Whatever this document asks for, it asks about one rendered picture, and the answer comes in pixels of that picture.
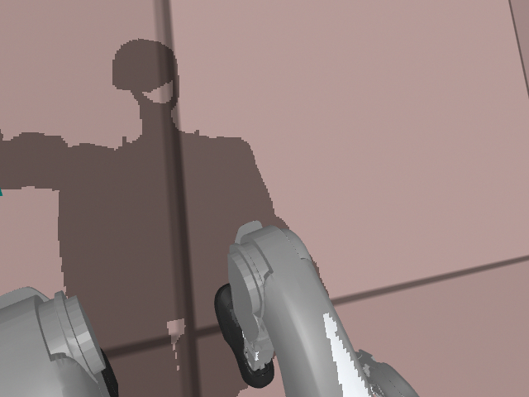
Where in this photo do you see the right robot foot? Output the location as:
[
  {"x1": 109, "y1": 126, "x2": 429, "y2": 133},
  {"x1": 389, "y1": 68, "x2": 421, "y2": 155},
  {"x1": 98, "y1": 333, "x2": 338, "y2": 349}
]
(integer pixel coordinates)
[{"x1": 214, "y1": 283, "x2": 274, "y2": 389}]

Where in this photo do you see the right robot hand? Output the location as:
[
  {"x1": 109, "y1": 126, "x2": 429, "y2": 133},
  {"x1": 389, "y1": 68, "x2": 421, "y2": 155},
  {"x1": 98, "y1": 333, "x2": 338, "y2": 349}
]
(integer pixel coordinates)
[{"x1": 355, "y1": 349, "x2": 419, "y2": 397}]

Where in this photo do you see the left robot foot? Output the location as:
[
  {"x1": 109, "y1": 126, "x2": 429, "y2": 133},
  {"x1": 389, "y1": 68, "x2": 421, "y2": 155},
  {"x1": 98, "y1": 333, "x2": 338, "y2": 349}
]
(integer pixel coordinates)
[{"x1": 100, "y1": 347, "x2": 119, "y2": 397}]

